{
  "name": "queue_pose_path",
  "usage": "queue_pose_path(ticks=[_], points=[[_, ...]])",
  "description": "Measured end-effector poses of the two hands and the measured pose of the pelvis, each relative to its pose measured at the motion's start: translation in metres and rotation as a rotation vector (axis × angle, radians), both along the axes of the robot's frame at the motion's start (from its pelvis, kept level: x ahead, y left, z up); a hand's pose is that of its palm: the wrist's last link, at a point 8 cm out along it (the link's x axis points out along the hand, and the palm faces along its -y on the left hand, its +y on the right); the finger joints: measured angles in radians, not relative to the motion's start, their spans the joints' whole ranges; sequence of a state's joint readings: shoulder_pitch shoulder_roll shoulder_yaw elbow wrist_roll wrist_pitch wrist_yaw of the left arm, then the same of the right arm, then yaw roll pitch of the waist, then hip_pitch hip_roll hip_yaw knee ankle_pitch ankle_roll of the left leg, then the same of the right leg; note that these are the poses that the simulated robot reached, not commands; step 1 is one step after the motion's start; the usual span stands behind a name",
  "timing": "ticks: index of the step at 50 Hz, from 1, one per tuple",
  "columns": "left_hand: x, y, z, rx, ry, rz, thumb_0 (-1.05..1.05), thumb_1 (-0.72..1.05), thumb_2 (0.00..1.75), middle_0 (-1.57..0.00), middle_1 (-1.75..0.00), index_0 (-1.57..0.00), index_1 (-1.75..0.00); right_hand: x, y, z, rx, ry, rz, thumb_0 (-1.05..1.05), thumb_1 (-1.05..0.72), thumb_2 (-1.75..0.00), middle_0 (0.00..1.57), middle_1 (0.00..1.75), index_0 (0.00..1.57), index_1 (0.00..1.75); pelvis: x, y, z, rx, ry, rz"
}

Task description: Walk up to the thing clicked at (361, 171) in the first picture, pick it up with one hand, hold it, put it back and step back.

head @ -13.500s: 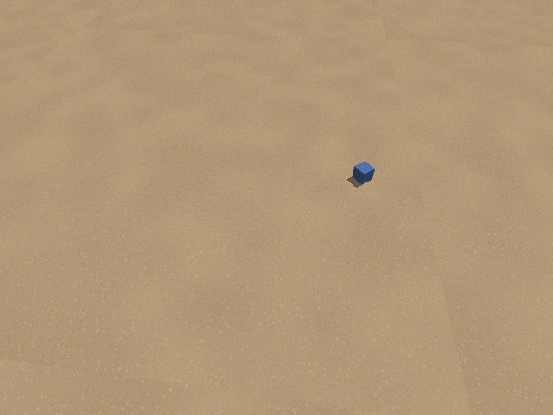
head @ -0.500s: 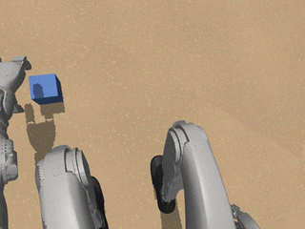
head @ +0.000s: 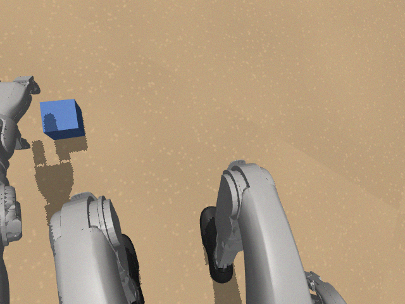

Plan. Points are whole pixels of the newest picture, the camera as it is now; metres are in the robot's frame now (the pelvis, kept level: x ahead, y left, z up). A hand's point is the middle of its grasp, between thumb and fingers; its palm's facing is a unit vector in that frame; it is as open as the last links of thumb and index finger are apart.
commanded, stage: approach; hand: left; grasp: from above
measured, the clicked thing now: (63, 120) +0.52 +0.25 -0.30
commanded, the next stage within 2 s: close in in 0.68 s
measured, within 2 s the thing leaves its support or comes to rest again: neither
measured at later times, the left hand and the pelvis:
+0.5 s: hand (48, 105) +0.51 +0.24 -0.17, palm faces -0.40 -0.03 -0.92, open 12.8 cm; pelvis +0.00 +0.00 -0.01, yaw -1 degrees
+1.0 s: hand (42, 116) +0.49 +0.25 -0.17, palm faces -0.45 -0.04 -0.89, open 13.1 cm; pelvis +0.00 +0.00 +0.00, yaw +0 degrees
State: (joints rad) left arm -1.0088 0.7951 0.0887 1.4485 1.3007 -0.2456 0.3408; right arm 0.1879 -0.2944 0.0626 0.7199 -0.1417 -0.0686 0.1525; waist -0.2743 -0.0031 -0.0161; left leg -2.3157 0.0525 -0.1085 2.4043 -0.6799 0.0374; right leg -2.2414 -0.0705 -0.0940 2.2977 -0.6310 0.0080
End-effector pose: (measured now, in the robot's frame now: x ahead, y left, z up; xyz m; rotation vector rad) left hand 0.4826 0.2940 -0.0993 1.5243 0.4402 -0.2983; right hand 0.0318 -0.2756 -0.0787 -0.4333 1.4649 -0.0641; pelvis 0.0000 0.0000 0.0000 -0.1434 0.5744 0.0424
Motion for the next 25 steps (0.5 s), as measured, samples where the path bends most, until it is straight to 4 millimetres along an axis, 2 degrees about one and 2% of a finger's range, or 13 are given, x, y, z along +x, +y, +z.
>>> queue_pose_path(ticks=[5,8,15,19,22,25], points=[[0.0,0.0,-0.002,-0.001,0.009,-0.003,0.0,-0.24,0.77,-0.39,-0.66,-0.37,-0.69,-0.001,-0.001,0.001,-0.003,0.006,0.006,0.0,-0.91,-0.89,0.2,0.3,0.2,0.3,0.0,0.0,-0.001,0.002,-0.001,0.001],[0.003,-0.007,-0.006,-0.011,0.014,-0.015,0.0,-0.25,0.77,-0.38,-0.67,-0.37,-0.69,-0.002,0.0,0.0,-0.005,0.013,0.014,0.0,-0.91,-0.89,0.2,0.3,0.2,0.3,-0.001,0.0,-0.002,0.004,-0.002,0.001],[0.022,-0.045,-0.015,-0.036,-0.026,-0.097,0.0,-0.26,0.78,-0.37,-0.68,-0.36,-0.7,-0.01,0.003,-0.002,-0.008,0.014,0.013,0.0,-0.91,-0.89,0.2,0.3,0.2,0.3,0.0,-0.001,-0.009,-0.001,-0.002,-0.003],[0.033,-0.059,-0.012,-0.03,-0.088,-0.094,0.0,-0.26,0.79,-0.37,-0.68,-0.36,-0.7,-0.017,0.006,-0.004,0.009,0.013,-0.015,0.0,-0.91,-0.89,0.2,0.3,0.2,0.3,0.003,-0.001,-0.01,0.001,0.006,-0.009],[0.035,-0.061,-0.01,-0.009,-0.09,-0.058,0.0,-0.27,0.79,-0.36,-0.68,-0.35,-0.7,-0.023,0.008,-0.007,0.033,0.019,-0.035,0.0,-0.91,-0.89,0.2,0.3,0.2,0.3,0.003,-0.002,-0.01,0.006,0.011,-0.014],[0.033,-0.053,-0.01,0.007,-0.061,0.002,0.0,-0.29,0.81,-0.35,-0.7,-0.33,-0.72,-0.026,0.01,-0.009,0.054,0.017,-0.042,0.0,-0.91,-0.89,0.2,0.3,0.2,0.3,0.003,-0.003,-0.009,0.009,0.008,-0.017]])
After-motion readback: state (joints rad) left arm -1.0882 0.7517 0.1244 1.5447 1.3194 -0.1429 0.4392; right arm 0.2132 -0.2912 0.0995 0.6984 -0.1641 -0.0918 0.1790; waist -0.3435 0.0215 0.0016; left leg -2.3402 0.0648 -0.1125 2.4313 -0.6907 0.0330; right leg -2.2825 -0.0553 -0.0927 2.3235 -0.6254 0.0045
